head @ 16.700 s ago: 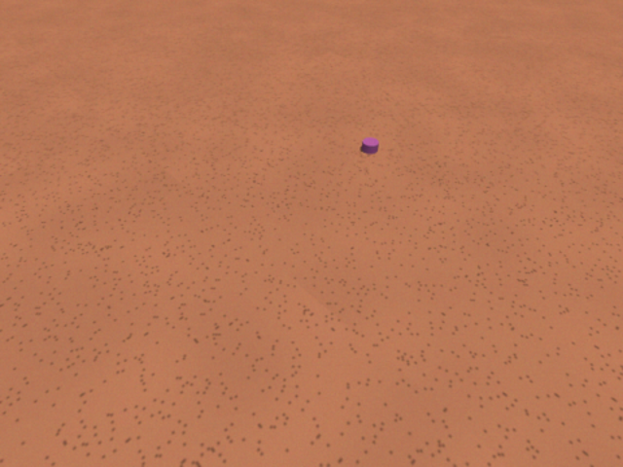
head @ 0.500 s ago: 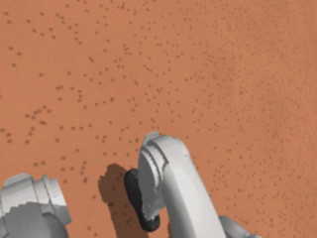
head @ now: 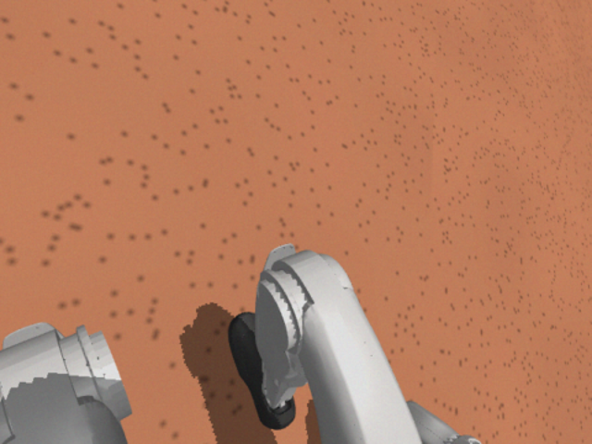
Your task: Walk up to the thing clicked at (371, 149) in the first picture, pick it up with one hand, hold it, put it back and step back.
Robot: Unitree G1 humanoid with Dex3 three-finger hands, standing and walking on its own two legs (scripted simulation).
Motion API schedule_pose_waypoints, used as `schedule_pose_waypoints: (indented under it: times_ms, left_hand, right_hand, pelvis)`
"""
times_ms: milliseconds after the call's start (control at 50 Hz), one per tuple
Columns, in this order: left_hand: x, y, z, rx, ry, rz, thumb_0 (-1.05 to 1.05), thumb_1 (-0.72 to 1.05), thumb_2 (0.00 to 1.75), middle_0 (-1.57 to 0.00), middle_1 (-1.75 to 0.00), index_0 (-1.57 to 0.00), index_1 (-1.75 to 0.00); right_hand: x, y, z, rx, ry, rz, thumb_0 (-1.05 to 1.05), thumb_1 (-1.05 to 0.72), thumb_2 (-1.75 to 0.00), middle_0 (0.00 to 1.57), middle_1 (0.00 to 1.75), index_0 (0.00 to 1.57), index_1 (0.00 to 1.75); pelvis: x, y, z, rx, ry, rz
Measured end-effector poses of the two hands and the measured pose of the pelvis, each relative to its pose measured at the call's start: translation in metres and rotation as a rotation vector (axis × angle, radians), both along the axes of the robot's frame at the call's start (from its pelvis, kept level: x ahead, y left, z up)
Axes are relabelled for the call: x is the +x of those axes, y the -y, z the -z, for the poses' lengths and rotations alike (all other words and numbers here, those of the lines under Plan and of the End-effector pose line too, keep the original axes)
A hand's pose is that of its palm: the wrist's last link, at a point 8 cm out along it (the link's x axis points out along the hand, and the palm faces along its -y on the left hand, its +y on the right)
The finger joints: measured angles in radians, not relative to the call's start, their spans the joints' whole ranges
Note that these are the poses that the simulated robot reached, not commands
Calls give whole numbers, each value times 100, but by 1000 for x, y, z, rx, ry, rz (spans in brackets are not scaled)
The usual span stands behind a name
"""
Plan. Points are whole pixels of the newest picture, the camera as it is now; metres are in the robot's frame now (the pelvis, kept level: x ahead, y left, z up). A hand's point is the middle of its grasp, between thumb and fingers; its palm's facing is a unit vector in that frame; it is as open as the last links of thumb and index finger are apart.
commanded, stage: close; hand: left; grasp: from above
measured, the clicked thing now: out of the picture +0.42 +0.36 -0.27
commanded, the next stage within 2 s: settle in 0.08 s
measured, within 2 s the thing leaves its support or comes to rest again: leaves its support in 0.50 s
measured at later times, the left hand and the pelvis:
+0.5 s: hand out of the picture +0.42 +0.35 -0.25, palm faces -0.42 -0.20 -0.89, open 11.0 cm; pelvis +0.00 +0.00 +0.00, yaw +0 degrees
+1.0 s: hand out of the picture +0.41 +0.36 -0.15, palm faces -0.45 -0.15 -0.88, open 10.9 cm; pelvis +0.00 -0.01 +0.02, yaw +5 degrees
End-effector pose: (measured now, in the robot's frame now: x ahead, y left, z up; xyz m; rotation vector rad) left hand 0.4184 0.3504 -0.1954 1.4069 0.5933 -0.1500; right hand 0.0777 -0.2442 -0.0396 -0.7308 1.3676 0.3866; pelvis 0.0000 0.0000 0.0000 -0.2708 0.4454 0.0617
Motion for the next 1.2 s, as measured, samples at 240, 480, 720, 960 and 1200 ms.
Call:
schedule_pose_waypoints:
  times_ms: [240, 480, 720, 960, 1200]
  left_hand:
    - [0, -1, 0, -2, 7, 0, 1, -20, 72, -36, -92, -54, -88]
    - [5, -3, -4, -16, 13, -14, 1, -21, 72, -38, -90, -56, -86]
    - [4, -23, -47, 37, 43, -45, 0, -20, 71, -38, -90, -56, -85]
    - [-3, -13, -98, 30, -8, 9, 0, -21, 71, -39, -88, -58, -84]
    - [2, -12, -127, 46, 16, 28, 0, -22, 71, -41, -87, -60, -83]
  right_hand:
    - [-1, 0, -5, -8, -5, -4, 0, -91, -90, 20, 30, 20, 30]
    - [-6, 1, -8, -25, -4, 34, 0, -92, -90, 20, 30, 20, 30]
    - [5, 11, 5, 2, 25, 150, 0, -91, -90, 20, 30, 21, 30]
    - [30, 25, 14, 29, 88, 208, 0, -92, -90, 20, 30, 20, 30]
    - [25, 32, 18, -9, 80, 267, 0, -92, -90, 20, 30, 20, 30]
  pelvis:
    - [0, 0, -2, -4, -2, 0]
    - [0, -1, -3, -7, -15, -2]
    - [8, 0, -6, 14, -85, -19]
    - [4, 8, -20, 63, -116, -48]
    - [2, 13, -27, 89, -131, -60]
